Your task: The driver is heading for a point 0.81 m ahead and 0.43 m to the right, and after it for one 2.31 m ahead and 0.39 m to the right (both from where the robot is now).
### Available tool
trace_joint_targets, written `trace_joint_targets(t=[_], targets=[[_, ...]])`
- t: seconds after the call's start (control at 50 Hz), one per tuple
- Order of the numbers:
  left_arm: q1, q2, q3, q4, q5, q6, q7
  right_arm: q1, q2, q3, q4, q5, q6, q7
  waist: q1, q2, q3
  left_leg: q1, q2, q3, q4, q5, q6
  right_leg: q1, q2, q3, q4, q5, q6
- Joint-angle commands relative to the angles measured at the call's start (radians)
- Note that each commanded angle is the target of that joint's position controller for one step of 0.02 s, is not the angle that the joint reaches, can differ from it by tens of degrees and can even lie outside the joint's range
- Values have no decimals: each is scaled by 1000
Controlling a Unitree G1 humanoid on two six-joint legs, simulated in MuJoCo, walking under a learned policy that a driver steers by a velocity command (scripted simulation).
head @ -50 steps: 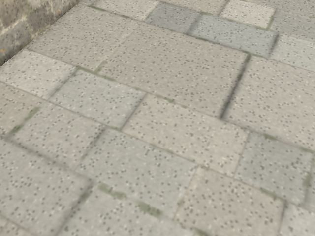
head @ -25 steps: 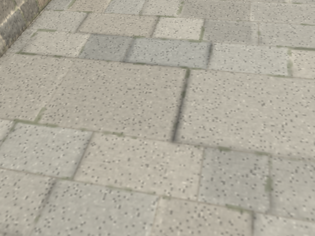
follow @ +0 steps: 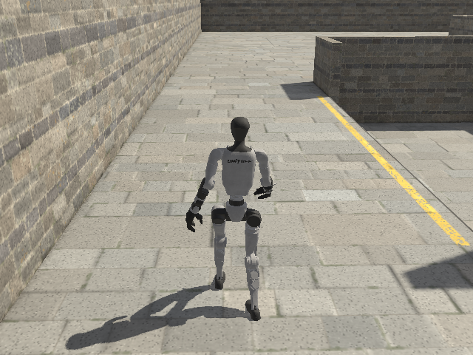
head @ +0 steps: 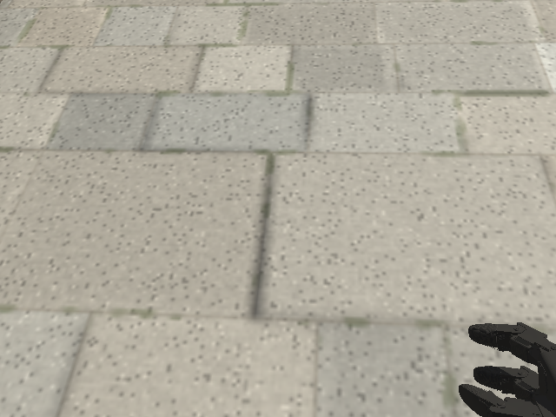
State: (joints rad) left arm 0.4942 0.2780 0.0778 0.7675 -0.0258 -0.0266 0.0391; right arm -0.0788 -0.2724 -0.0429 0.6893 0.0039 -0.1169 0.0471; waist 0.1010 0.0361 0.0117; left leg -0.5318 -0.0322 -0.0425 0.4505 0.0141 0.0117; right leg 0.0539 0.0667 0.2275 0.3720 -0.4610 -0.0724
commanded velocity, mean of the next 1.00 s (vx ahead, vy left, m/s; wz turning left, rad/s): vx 0.29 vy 0.00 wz -0.60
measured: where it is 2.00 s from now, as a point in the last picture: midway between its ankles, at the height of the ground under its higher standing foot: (471, 362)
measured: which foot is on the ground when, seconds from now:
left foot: up 0.00-0.00, down 0.02-0.48, up 0.50-0.90, down 0.92-1.00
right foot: down 0.00-0.04, up 0.06-0.46, down 0.48-0.90, up 0.92-1.00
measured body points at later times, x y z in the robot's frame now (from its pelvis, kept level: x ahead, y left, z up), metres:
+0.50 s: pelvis +0.26 -0.04 -0.01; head +0.30 -0.07 +0.44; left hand +0.54 +0.15 -0.07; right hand +0.24 -0.34 -0.14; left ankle +0.16 +0.13 -0.70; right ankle +0.36 -0.16 -0.73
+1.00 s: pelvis +0.40 -0.05 +0.01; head +0.41 -0.04 +0.46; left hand +0.68 +0.09 -0.08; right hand +0.33 -0.35 -0.08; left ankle +0.46 +0.05 -0.72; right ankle +0.35 -0.16 -0.68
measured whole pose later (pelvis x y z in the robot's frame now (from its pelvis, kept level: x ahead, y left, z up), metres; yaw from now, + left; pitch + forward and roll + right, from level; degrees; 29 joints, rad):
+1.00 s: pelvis +0.40 -0.05 +0.01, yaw -35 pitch +2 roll +0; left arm 0.24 0.31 0.07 0.60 -0.02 0.01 0.01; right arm 0.23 -0.29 -0.06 0.76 -0.01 -0.06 0.00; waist -0.01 -0.03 -0.04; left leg -0.27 0.00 -0.02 0.52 -0.29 0.02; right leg -0.51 0.11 0.13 0.92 -0.40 -0.04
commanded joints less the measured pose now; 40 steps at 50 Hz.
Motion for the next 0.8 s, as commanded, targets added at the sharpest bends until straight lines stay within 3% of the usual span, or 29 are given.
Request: trace_joint_targets(t=[0.02,0.04,0.06,0.08,0.1,0.12,0.14,0.16,0.2,0.22,0.28,0.32,0.36,0.42,0.44,0.46,0.48,0.5,0.52,0.54,0.56,0.58,0.62,0.66,0.7,0.74,0.8], targets=[[-101,125,24,-98,15,-2,-5,273,-198,-76,-15,-14,-20,-22,-222,-151,-225,578,106,-66,44,-53,101,-248,-131,90,367,738,-22],[28,28,-1,-107,7,-9,-9,427,-267,-96,9,-25,-7,-31,-197,114,-421,1015,372,-482,35,-227,249,-624,16,-8,766,255,61],[83,65,-9,-103,-9,-19,-10,427,-209,-78,20,-2,-3,-21,-173,270,-476,1048,461,-770,-100,-408,277,-768,7,0,940,-122,68],[-9,146,15,-99,-23,-18,-11,367,-135,-60,9,6,8,-30,-185,166,-294,898,423,-638,-138,-510,234,-837,-64,-16,999,-49,72],[-108,171,18,-118,-15,-17,-11,309,-111,-52,7,3,18,-37,-181,65,-158,718,386,-478,-161,-432,201,-824,-106,-74,974,35,71],[-169,158,19,-134,4,-19,-13,272,-101,-48,17,-8,22,-38,-157,16,-68,558,348,-376,-195,-321,191,-786,-140,-91,924,85,66],[-171,139,22,-138,7,-15,-17,251,-83,-42,25,-21,18,-40,-124,31,-37,463,316,-297,-223,-246,182,-734,-172,-88,885,113,57],[-154,113,18,-135,-1,-7,-21,238,-79,-42,34,-22,13,-39,-104,53,-23,403,296,-236,-254,-213,180,-693,-188,-94,860,123,52],[-169,68,6,-148,-4,7,-23,232,-89,-48,54,-7,0,-37,-92,56,8,351,298,-145,-302,-143,196,-703,-207,-112,806,135,55],[-199,64,4,-163,1,10,-22,226,-105,-53,60,-7,-4,-37,-90,40,33,337,304,-103,-312,-34,206,-721,-207,-115,759,158,64],[-239,60,-3,-180,16,3,-33,198,-148,-63,69,-6,4,-43,-83,26,24,339,267,71,-279,289,189,-671,-190,-164,561,331,80],[-299,51,-7,-190,17,-5,-51,203,-160,-63,74,1,19,-51,-111,30,9,346,232,155,-256,334,157,-593,-156,-218,406,476,76],[-351,59,-3,-212,12,-3,-70,239,-182,-66,87,13,33,-57,-131,35,-7,414,244,174,-220,328,135,-568,-140,-232,308,518,63],[-346,113,23,-237,18,7,-88,247,-222,-79,89,39,54,-63,-104,48,-30,501,279,184,-93,417,108,-515,-100,-259,234,410,19],[-288,141,38,-227,22,9,-88,241,-227,-83,84,47,62,-66,-69,45,-58,505,271,196,11,466,91,-439,-69,-278,197,391,-4],[-177,182,63,-198,24,9,-81,242,-206,-76,79,47,69,-67,-13,9,-111,466,230,220,185,436,59,-290,-27,-289,131,452,-36],[-95,255,86,-191,23,12,-58,300,-165,-59,71,10,70,-63,11,-133,-177,287,165,237,460,129,-5,-67,-124,-138,108,793,-95],[-153,340,83,-233,32,18,-40,401,-65,-24,45,-54,68,-49,-110,-376,-269,-40,5,181,828,-732,-76,178,-372,247,197,1227,-273],[-163,288,66,-275,40,8,-54,400,-144,-26,46,-19,63,-36,-52,-263,-479,-101,-12,-37,969,-731,-69,222,-456,463,77,934,-376],[-212,237,54,-280,34,1,-62,291,-191,-40,29,14,67,-36,-34,-143,-373,-148,29,-57,954,-617,-52,135,-394,356,36,773,-317],[-252,208,46,-268,15,1,-59,252,-174,-36,17,9,74,-45,-60,-87,-262,-168,60,-49,881,-534,-48,19,-337,266,24,663,-254],[-284,185,38,-268,9,6,-53,237,-166,-34,24,-3,84,-57,-81,-58,-194,-140,86,-51,810,-490,-51,-98,-301,215,3,617,-218],[-336,188,36,-279,32,14,-43,253,-168,-37,25,-9,103,-63,-128,-96,-150,-19,78,-38,714,-442,-57,-275,-252,160,-31,622,-196],[-342,194,40,-275,38,15,-33,268,-140,-30,34,-13,110,-68,-136,-109,-164,26,57,-26,612,-423,-74,-315,-229,127,-26,680,-197],[-331,194,42,-267,25,20,-18,243,-121,-23,25,-13,112,-69,-125,-108,-186,43,51,-32,505,-373,-84,-328,-206,139,-49,434,-193],[-335,198,42,-268,17,25,-11,200,-117,-20,10,-7,111,-61,-107,-150,-163,56,40,-34,409,-321,-80,-363,-183,183,-95,86,-181],[-313,202,43,-259,19,24,-13,162,-130,-25,-8,0,91,-51,-87,-182,-123,98,19,-33,288,-325,-63,-383,-181,234,-101,-49,-165]])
